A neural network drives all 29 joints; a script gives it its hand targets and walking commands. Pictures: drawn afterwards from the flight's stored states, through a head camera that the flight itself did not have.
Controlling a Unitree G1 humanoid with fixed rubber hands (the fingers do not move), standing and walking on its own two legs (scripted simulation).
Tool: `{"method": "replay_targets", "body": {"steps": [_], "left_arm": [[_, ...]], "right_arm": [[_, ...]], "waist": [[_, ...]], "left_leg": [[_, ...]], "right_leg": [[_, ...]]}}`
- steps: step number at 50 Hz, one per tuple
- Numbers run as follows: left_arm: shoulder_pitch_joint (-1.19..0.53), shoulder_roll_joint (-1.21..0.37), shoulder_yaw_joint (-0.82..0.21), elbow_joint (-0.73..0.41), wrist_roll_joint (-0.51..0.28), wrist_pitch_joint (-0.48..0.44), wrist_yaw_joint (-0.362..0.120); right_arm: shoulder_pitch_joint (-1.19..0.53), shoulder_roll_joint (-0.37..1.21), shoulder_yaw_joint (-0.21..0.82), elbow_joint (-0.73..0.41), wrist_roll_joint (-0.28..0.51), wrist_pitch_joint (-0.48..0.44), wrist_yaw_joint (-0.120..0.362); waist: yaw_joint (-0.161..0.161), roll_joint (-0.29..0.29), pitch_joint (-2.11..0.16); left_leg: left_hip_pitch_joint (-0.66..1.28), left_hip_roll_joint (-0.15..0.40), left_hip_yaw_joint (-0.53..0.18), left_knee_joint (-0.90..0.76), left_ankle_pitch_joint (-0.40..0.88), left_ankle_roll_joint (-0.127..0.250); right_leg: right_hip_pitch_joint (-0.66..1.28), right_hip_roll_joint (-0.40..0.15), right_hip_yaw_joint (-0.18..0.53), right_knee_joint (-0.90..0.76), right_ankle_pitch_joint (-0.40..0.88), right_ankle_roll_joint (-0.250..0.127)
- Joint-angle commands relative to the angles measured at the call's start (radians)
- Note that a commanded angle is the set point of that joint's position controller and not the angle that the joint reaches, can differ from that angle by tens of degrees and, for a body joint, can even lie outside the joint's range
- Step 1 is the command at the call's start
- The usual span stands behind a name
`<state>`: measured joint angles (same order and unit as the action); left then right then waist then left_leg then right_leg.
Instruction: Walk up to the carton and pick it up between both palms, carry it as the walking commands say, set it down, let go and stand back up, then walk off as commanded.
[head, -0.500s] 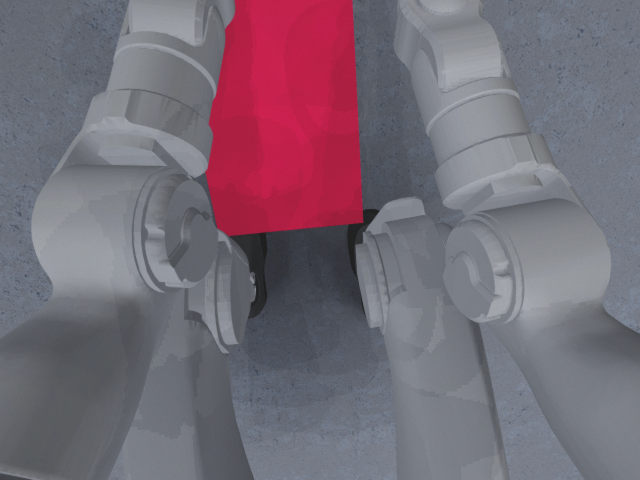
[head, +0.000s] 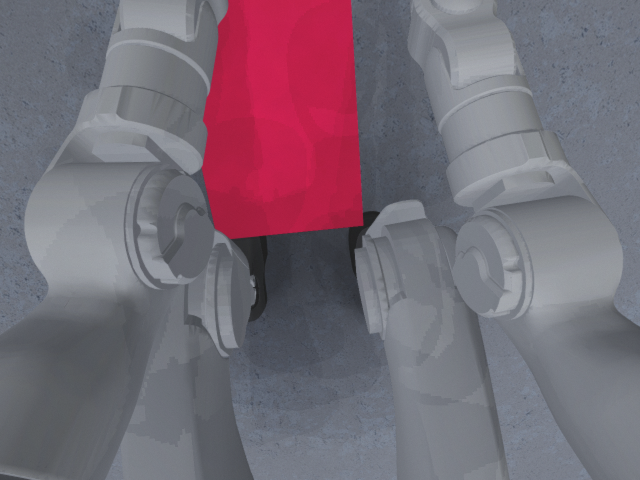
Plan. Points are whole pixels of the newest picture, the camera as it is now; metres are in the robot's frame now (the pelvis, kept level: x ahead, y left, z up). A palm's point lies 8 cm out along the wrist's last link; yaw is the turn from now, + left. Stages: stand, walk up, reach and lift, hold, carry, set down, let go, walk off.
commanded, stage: set down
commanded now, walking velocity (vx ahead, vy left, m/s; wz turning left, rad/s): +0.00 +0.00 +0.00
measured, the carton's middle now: (280, 105) +0.40 +0.04 -0.31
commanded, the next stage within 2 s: none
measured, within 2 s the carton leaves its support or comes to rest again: neither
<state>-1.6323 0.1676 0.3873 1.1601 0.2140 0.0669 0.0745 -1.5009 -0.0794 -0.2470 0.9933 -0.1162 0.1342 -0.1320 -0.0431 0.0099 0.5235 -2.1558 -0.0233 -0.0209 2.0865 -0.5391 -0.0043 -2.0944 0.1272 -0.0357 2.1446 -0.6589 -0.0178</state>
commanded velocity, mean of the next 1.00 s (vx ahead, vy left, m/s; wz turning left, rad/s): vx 0.00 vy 0.00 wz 0.00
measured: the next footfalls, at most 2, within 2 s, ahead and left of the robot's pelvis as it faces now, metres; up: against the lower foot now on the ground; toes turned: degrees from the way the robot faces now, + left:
none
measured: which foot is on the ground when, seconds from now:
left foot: down 0.00-1.00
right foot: down 0.00-1.00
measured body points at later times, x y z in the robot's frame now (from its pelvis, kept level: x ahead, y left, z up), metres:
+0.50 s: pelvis +0.00 +0.00 -0.01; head +0.39 -0.01 +0.19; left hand +0.57 +0.11 -0.22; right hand +0.54 -0.14 -0.24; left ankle +0.12 +0.12 -0.37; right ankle +0.09 -0.10 -0.37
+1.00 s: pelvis +0.00 +0.00 -0.02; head +0.39 +0.00 +0.19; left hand +0.57 +0.15 -0.23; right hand +0.54 -0.16 -0.23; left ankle +0.12 +0.12 -0.37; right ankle +0.09 -0.10 -0.37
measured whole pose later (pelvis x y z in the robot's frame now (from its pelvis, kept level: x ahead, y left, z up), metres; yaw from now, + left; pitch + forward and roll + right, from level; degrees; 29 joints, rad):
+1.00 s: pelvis +0.00 +0.00 -0.02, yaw +0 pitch +34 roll +0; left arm -1.64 0.35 0.18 1.25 0.01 0.08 0.09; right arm -1.50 -0.24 -0.25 1.07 0.08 0.09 -0.13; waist -0.04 -0.01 0.52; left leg -2.19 -0.02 -0.01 2.15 -0.54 -0.01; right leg -2.13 0.12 -0.04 2.21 -0.67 -0.01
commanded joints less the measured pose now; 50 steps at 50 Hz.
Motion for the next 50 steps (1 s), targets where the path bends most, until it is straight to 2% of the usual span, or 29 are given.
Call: {"method": "replay_targets", "body": {"steps": [1, 6, 7, 8, 10, 11, 14, 16, 17, 18, 19, 20, 21, 22, 23, 26, 28, 30, 32, 33, 35, 37, 39, 42, 43, 46, 47, 49, 50], "left_arm": [[-0.167, 0.116, 0.033, 0.086, 0.037, 0.023, -0.006], [-0.159, 0.177, 0.019, 0.094, 0.011, 0.012, -0.002], [-0.174, 0.177, 0.015, 0.076, 0.003, 0.005, -0.003], [-0.166, 0.205, 0.024, 0.081, 0.013, 0.009, 0.002], [-0.171, 0.208, 0.014, 0.073, -0.013, 0.005, 0.005], [-0.175, 0.223, 0.011, 0.076, -0.011, 0.002, 0.007], [-0.166, 0.226, -0.01, 0.076, -0.039, -0.004, 0.003], [-0.17, 0.224, -0.04, 0.082, -0.06, -0.007, -0.002], [-0.166, 0.241, -0.02, 0.091, -0.053, -0.008, 0.001], [-0.175, 0.231, -0.036, 0.075, -0.069, -0.006, -0.001], [-0.153, 0.256, -0.026, 0.107, -0.056, -0.005, 0.001], [-0.157, 0.253, -0.031, 0.097, -0.062, -0.006, 0.004], [-0.169, 0.261, -0.039, 0.091, -0.064, -0.009, 0.002], [-0.178, 0.266, -0.042, 0.073, -0.077, -0.011, 0.003], [-0.151, 0.28, -0.034, 0.114, -0.068, -0.008, 0.004], [-0.199, 0.27, -0.077, 0.046, -0.104, -0.02, 0.002], [-0.172, 0.264, -0.102, 0.091, -0.129, -0.013, -0.007], [-0.193, 0.275, -0.105, 0.085, -0.147, -0.023, -0.006], [-0.186, 0.261, -0.126, 0.077, -0.166, -0.022, -0.005], [-0.205, 0.291, -0.12, 0.071, -0.166, -0.024, -0.002], [-0.211, 0.3, -0.142, 0.072, -0.192, -0.025, -0.002], [-0.216, 0.29, -0.158, 0.068, -0.211, -0.026, -0.002], [-0.224, 0.338, -0.156, 0.077, -0.221, -0.03, 0.006], [-0.25, 0.347, -0.171, 0.051, -0.246, -0.029, 0.013], [-0.272, 0.349, -0.187, 0.009, -0.255, -0.033, 0.015], [-0.3, 0.353, -0.219, -0.018, -0.301, -0.03, 0.023], [-0.274, 0.338, -0.238, -0.012, -0.315, -0.028, 0.028], [-0.331, 0.345, -0.269, -0.146, -0.354, -0.032, 0.04], [-0.329, 0.358, -0.279, -0.14, -0.373, -0.024, 0.044]], "right_arm": [[-0.332, -0.145, -0.065, -0.023, 0.011, -0.04, 0.016], [-0.336, -0.175, -0.038, -0.038, 0.047, -0.046, 0.007], [-0.355, -0.159, -0.009, -0.045, 0.059, -0.052, 0.008], [-0.333, -0.185, -0.03, -0.026, 0.062, -0.047, 0.004], [-0.343, -0.21, -0.025, -0.035, 0.067, -0.052, -0.001], [-0.336, -0.219, -0.022, -0.031, 0.079, -0.052, -0.003], [-0.318, -0.198, 0.012, -0.005, 0.101, -0.055, -0.002], [-0.322, -0.225, 0.017, -0.001, 0.118, -0.059, 0.0], [-0.328, -0.221, 0.028, -0.01, 0.118, -0.062, -0.001], [-0.301, -0.243, 0.012, 0.025, 0.113, -0.058, -0.003], [-0.298, -0.254, 0.012, 0.018, 0.12, -0.056, -0.001], [-0.317, -0.273, 0.009, -0.003, 0.115, -0.063, -0.004], [-0.299, -0.256, 0.019, 0.018, 0.131, -0.06, -0.001], [-0.317, -0.262, 0.02, 0.002, 0.132, -0.063, 0.001], [-0.309, -0.284, 0.031, 0.024, 0.148, -0.063, 0.002], [-0.316, -0.286, 0.028, 0.003, 0.156, -0.074, 0.003], [-0.284, -0.289, 0.032, 0.039, 0.153, -0.072, 0.007], [-0.315, -0.296, 0.053, 0.023, 0.173, -0.077, 0.007], [-0.283, -0.324, 0.041, 0.053, 0.17, -0.081, 0.006], [-0.29, -0.325, 0.044, 0.058, 0.175, -0.08, 0.008], [-0.314, -0.335, 0.056, 0.034, 0.198, -0.085, 0.006], [-0.307, -0.351, 0.06, 0.048, 0.192, -0.087, 0.004], [-0.328, -0.359, 0.069, 0.026, 0.213, -0.09, 0.003], [-0.322, -0.38, 0.069, 0.058, 0.215, -0.087, 0.0], [-0.34, -0.355, 0.078, 0.024, 0.228, -0.088, -0.002], [-0.353, -0.383, 0.095, -0.003, 0.247, -0.087, -0.009], [-0.356, -0.371, 0.103, -0.023, 0.257, -0.084, -0.008], [-0.394, -0.379, 0.122, -0.124, 0.274, -0.08, -0.02], [-0.411, -0.394, 0.128, -0.14, 0.287, -0.074, -0.027]], "waist": [[0.043, -0.02, -0.874], [0.063, -0.042, -0.911], [0.082, -0.059, -0.912], [0.062, -0.051, -0.924], [0.061, -0.063, -0.942], [0.063, -0.035, -0.941], [0.071, -0.066, -0.972], [0.062, -0.034, -0.969], [0.071, -0.055, -0.975], [0.048, -0.051, -0.942], [0.063, -0.027, -0.947], [0.054, -0.033, -0.96], [0.065, -0.02, -0.953], [0.059, -0.05, -0.951], [0.077, -0.032, -0.949], [0.045, -0.01, -0.96], [0.019, -0.022, -0.954], [0.038, 0.002, -0.986], [0.012, 0.022, -0.991], [0.02, 0.005, -0.98], [0.019, 0.02, -1.027], [0.004, 0.022, -1.028], [0.02, 0.016, -1.05], [0.005, 0.012, -1.061], [0.016, 0.029, -1.09], [-0.008, 0.018, -1.205], [0.004, 0.033, -1.221], [-0.013, 0.033, -1.425], [-0.015, 0.023, -1.48]], "left_leg": [[0.525, -0.082, 0.012, 0.005, 0.277, 0.006], [0.51, -0.071, 0.014, 0.023, 0.305, 0.011], [0.483, -0.07, 0.019, 0.032, 0.319, 0.009], [0.496, -0.067, 0.022, 0.03, 0.306, 0.008], [0.489, -0.067, 0.015, 0.032, 0.313, 0.009], [0.494, -0.063, 0.022, 0.041, 0.309, 0.007], [0.474, -0.061, 0.028, 0.052, 0.336, 0.008], [0.505, -0.054, 0.018, 0.049, 0.335, 0.012], [0.5, -0.054, 0.03, 0.062, 0.342, 0.01], [0.479, -0.054, 0.021, 0.052, 0.325, 0.009], [0.498, -0.048, 0.025, 0.058, 0.319, 0.008], [0.501, -0.05, 0.02, 0.059, 0.334, 0.008], [0.509, -0.044, 0.022, 0.06, 0.341, 0.01], [0.5, -0.046, 0.011, 0.055, 0.336, 0.018], [0.51, -0.042, 0.015, 0.061, 0.343, 0.014], [0.525, -0.041, 0.014, 0.062, 0.359, 0.012], [0.518, -0.039, 0.002, 0.06, 0.345, 0.013], [0.545, -0.031, 0.0, 0.072, 0.373, 0.009], [0.549, -0.038, 0.006, 0.069, 0.371, 0.003], [0.541, -0.033, 0.005, 0.072, 0.367, 0.006], [0.557, -0.025, -0.001, 0.08, 0.372, 0.009], [0.565, -0.026, -0.001, 0.086, 0.395, 0.001], [0.572, -0.018, 0.0, 0.089, 0.378, 0.006], [0.559, -0.022, 0.0, 0.083, 0.363, 0.0], [0.575, -0.014, 0.006, 0.091, 0.382, 0.004], [0.64, -0.017, 0.001, 0.094, 0.416, 0.0], [0.639, -0.021, 0.0, 0.078, 0.407, 0.002], [0.701, -0.029, 0.009, 0.084, 0.475, -0.003], [0.726, -0.027, 0.009, 0.077, 0.468, -0.003]], "right_leg": [[0.309, 0.029, 0.096, -0.194, 0.333, 0.089], [0.319, 0.02, 0.094, -0.177, 0.363, 0.102], [0.331, 0.014, 0.109, -0.182, 0.38, 0.104], [0.34, 0.017, 0.098, -0.178, 0.381, 0.107], [0.354, 0.01, 0.096, -0.169, 0.384, 0.106], [0.33, 0.009, 0.1, -0.17, 0.375, 0.107], [0.356, 0.004, 0.104, -0.169, 0.41, 0.11], [0.323, 0.0, 0.1, -0.16, 0.389, 0.109], [0.336, -0.002, 0.106, -0.169, 0.398, 0.112], [0.327, -0.004, 0.099, -0.166, 0.39, 0.109], [0.308, -0.005, 0.105, -0.164, 0.369, 0.108], [0.317, -0.005, 0.1, -0.159, 0.386, 0.107], [0.288, -0.008, 0.101, -0.16, 0.382, 0.107], [0.289, -0.008, 0.093, -0.159, 0.378, 0.113], [0.287, -0.013, 0.104, -0.157, 0.378, 0.114], [0.272, -0.013, 0.093, -0.15, 0.391, 0.107], [0.284, -0.02, 0.086, -0.138, 0.387, 0.107], [0.261, -0.029, 0.097, -0.137, 0.396, 0.1], [0.273, -0.029, 0.086, -0.131, 0.392, 0.095], [0.259, -0.03, 0.084, -0.132, 0.392, 0.1], [0.28, -0.038, 0.09, -0.123, 0.398, 0.097], [0.274, -0.041, 0.088, -0.124, 0.412, 0.093], [0.269, -0.047, 0.089, -0.121, 0.391, 0.094], [0.304, -0.053, 0.087, -0.124, 0.402, 0.089], [0.291, -0.051, 0.094, -0.126, 0.414, 0.089], [0.36, -0.054, 0.081, -0.122, 0.45, 0.083], [0.357, -0.053, 0.074, -0.126, 0.447, 0.081], [0.479, -0.05, 0.076, -0.128, 0.543, 0.076], [0.529, -0.052, 0.069, -0.124, 0.559, 0.077]]}}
